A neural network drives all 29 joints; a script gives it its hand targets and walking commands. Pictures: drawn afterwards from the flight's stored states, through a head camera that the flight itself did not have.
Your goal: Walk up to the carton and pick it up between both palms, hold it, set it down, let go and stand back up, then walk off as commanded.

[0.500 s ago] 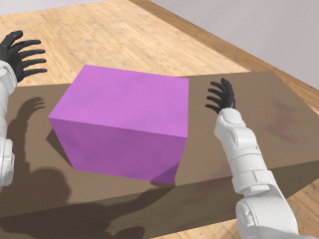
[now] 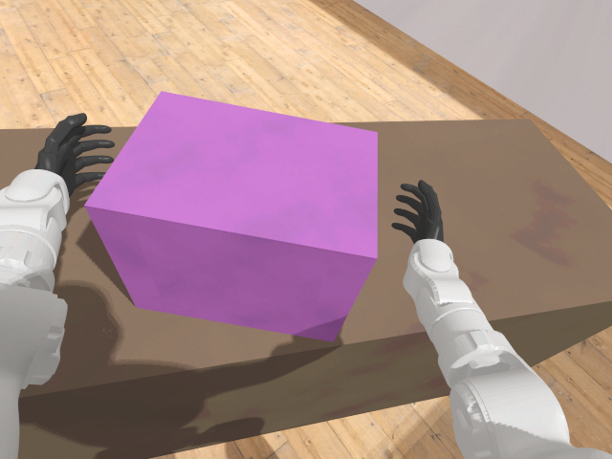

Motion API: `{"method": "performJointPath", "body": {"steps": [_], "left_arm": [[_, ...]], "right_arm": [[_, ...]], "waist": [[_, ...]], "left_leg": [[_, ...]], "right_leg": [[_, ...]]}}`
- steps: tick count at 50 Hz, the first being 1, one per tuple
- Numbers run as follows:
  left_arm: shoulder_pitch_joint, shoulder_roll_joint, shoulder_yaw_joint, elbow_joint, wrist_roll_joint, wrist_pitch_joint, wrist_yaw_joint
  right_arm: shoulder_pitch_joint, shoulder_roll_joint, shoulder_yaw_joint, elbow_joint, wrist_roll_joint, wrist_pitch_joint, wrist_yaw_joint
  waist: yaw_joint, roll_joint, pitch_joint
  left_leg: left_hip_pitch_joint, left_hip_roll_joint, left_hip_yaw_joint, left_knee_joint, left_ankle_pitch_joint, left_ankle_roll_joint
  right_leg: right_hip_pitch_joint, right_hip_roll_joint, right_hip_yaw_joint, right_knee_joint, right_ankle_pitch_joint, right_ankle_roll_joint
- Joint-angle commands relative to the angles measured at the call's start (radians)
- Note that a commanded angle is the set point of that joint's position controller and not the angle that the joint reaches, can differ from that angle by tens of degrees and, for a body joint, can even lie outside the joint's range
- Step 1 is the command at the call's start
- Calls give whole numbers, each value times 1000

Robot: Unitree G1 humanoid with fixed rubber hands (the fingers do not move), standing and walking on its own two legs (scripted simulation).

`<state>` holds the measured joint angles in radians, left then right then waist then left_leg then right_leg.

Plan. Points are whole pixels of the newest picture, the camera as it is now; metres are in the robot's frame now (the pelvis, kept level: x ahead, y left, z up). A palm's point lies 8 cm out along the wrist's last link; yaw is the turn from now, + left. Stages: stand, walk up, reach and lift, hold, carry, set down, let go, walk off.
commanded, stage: reach and lift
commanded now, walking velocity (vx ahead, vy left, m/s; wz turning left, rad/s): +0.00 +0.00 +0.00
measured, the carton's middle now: (252, 223) +0.44 -0.03 +0.03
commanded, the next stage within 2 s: none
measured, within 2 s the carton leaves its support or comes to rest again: neither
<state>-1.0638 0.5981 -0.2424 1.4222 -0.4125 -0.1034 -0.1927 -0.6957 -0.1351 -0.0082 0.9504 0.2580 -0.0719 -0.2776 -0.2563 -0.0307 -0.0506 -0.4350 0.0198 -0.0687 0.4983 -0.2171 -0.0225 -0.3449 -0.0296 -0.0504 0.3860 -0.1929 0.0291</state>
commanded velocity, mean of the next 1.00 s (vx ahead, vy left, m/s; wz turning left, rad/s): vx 0.00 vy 0.00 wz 0.00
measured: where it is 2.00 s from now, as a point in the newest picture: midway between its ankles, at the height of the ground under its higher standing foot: outside the picture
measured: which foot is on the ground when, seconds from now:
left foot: down 0.00-1.00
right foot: down 0.00-1.00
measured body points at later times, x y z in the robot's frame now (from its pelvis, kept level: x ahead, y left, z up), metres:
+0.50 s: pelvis -0.01 +0.00 -0.01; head +0.05 +0.04 +0.44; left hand +0.50 +0.17 +0.10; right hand +0.35 -0.26 +0.06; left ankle +0.01 +0.12 -0.74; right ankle -0.01 -0.15 -0.74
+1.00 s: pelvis -0.01 +0.00 -0.01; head +0.05 +0.04 +0.44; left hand +0.50 +0.16 +0.10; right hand +0.36 -0.25 +0.06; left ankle +0.01 +0.12 -0.74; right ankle -0.01 -0.15 -0.74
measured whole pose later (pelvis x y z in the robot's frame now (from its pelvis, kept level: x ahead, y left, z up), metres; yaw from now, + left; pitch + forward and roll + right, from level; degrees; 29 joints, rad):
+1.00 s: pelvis -0.01 +0.00 -0.01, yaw +0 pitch +13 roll -2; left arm -1.10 0.52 -0.27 1.43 -0.36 -0.10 -0.15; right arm -0.74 -0.09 -0.03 0.99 0.30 -0.10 -0.29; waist -0.26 -0.01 -0.12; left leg -0.56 0.02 -0.07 0.55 -0.22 -0.02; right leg -0.47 -0.03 -0.05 0.44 -0.20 0.03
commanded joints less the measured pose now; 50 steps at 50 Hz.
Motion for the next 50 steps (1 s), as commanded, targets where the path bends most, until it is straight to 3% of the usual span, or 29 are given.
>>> {"method": "performJointPath", "body": {"steps": [1,2,5,7,8,10,11,14,15,16,19,21,23,26,27,29,30,31,32,33,37,39,40,42,44,46,48,49,50], "left_arm": [[-433,81,18,-116,37,-74,25],[-479,67,-8,-178,29,-86,34],[-503,88,0,-252,24,-104,57],[-503,79,8,-249,16,-105,68],[-477,96,16,-181,14,-98,65],[-487,58,-34,-199,-1,-90,70],[-528,56,-30,-149,-10,-86,62],[-498,13,-84,-97,-11,-81,47],[-533,-7,-70,-172,-20,-92,65],[-490,-31,-80,-86,-11,-83,57],[-531,-43,-92,-120,-15,-86,48],[-539,-35,-62,-89,-2,-83,48],[-507,-68,-43,-94,12,-84,58],[-521,-77,-22,-134,36,-72,51],[-541,-88,-45,-62,39,-66,38],[-561,-98,-45,-133,27,-86,54],[-544,-88,-4,-91,53,-82,47],[-542,-86,-2,-142,59,-79,56],[-542,-105,-11,-138,53,-75,55],[-529,-85,-1,-74,53,-75,50],[-538,-112,-8,-119,36,-65,44],[-527,-119,3,-105,56,-60,51],[-556,-105,7,-191,59,-68,57],[-535,-151,-30,-141,60,-57,42],[-521,-100,31,-79,88,-42,36],[-533,-126,26,-168,87,-43,44],[-569,-131,21,-242,87,-54,64],[-530,-126,16,-163,65,-47,50],[-509,-124,59,-87,78,-38,39]], "right_arm": [[-409,-131,14,-31,108,-106,7],[-457,-145,-5,-38,98,-116,12],[-454,-173,-31,-80,91,-137,20],[-478,-151,-34,-112,94,-135,22],[-482,-178,-19,-95,81,-113,23],[-509,-207,-77,-55,77,-119,20],[-503,-159,-12,-36,112,-95,20],[-511,-129,-20,-49,81,-81,15],[-565,-135,-57,-78,67,-98,25],[-513,-112,-29,4,75,-79,21],[-561,-87,-22,-67,81,-78,10],[-567,-39,-12,-74,70,-79,14],[-555,-47,-43,-69,44,-84,7],[-550,-41,-45,-43,58,-76,-2],[-559,-8,-30,-34,48,-69,-5],[-598,-11,-35,-88,59,-75,3],[-560,27,-35,-65,30,-70,-4],[-565,0,-46,-95,43,-83,-7],[-577,2,-38,-84,44,-84,-7],[-575,13,-37,-71,32,-66,-8],[-578,17,-46,-105,27,-72,-21],[-562,14,-37,-43,33,-73,-21],[-568,7,-54,-69,46,-82,-22],[-560,24,-42,-39,30,-85,-34],[-557,20,-27,-9,30,-63,-31],[-563,21,-23,-55,46,-78,-35],[-592,-1,-79,-79,29,-94,-32],[-555,31,-54,-95,7,-80,-41],[-578,68,-15,-85,15,-65,-35]], "waist": [[8,289,-680],[-12,290,-715],[-7,306,-835],[1,297,-867],[7,251,-828],[-33,302,-806],[-12,284,-770],[-35,241,-664],[-23,229,-730],[-26,219,-632],[-25,233,-658],[3,216,-650],[-26,167,-659],[-14,225,-677],[-39,208,-609],[-4,223,-673],[-14,178,-660],[-7,225,-704],[-19,199,-712],[-14,181,-675],[-28,168,-703],[-15,202,-650],[-12,253,-729],[-41,241,-712],[-18,201,-628],[-2,224,-668],[-31,261,-739],[-38,194,-704],[12,146,-650]], "left_leg": [[312,-14,68,104,483,-74],[330,-5,57,112,482,-80],[333,-11,60,126,489,-90],[326,-4,61,129,479,-86],[310,-3,55,110,404,-71],[306,12,50,112,400,-88],[283,-8,54,103,350,-69],[201,-2,73,76,229,-38],[232,8,53,91,270,-51],[227,8,59,74,250,-47],[184,-4,73,65,195,-31],[183,-8,67,72,192,-20],[180,-5,72,67,202,-24],[238,-13,59,68,259,-31],[203,-13,70,65,203,-18],[167,-9,68,61,153,-15],[169,-13,72,61,170,-1],[197,-9,63,77,238,-18],[222,-15,69,87,284,-28],[165,-14,68,73,227,-13],[192,-13,69,73,230,-7],[208,-15,65,77,278,-25],[272,-7,60,87,359,-37],[263,-9,62,106,344,-43],[222,-16,76,87,286,-26],[284,-10,69,91,363,-41],[262,-13,64,95,319,-52],[241,-15,69,93,326,-32],[167,-21,78,100,251,-4]], "right_leg": [[-106,45,-54,31,376,-37],[-147,58,-69,43,358,-38],[-137,62,-79,53,364,-40],[-159,58,-75,58,376,-44],[-156,46,-58,52,316,-48],[-193,59,-75,57,335,-53],[-186,41,-57,49,270,-50],[-138,30,-52,43,266,-43],[-173,57,-71,67,265,-50],[-178,39,-57,39,238,-55],[-140,27,-50,42,237,-48],[-134,25,-42,53,222,-41],[-122,37,-50,39,266,-34],[-127,36,-47,44,284,-36],[-144,24,-37,36,249,-35],[-146,28,-44,64,218,-42],[-123,21,-35,47,255,-32],[-144,34,-46,62,280,-37],[-150,40,-53,48,310,-34],[-136,26,-38,58,283,-33],[-123,33,-44,54,306,-25],[-143,36,-42,52,321,-30],[-160,41,-46,65,339,-38],[-185,42,-47,49,339,-42],[-125,32,-42,43,300,-25],[-139,47,-52,38,305,-34],[-159,51,-59,48,284,-37],[-128,45,-46,42,329,-33],[-103,31,-28,55,318,-22]]}}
